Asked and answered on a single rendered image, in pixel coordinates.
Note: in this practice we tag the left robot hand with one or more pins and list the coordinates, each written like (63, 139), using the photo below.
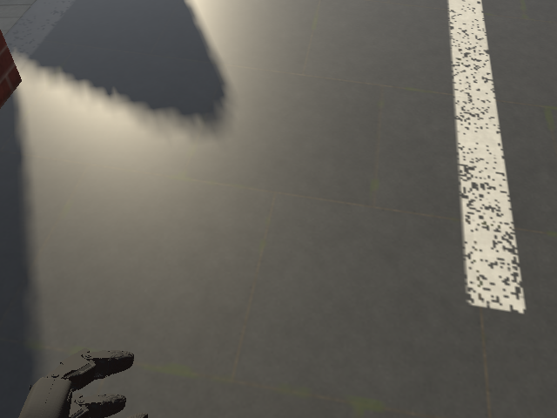
(51, 397)

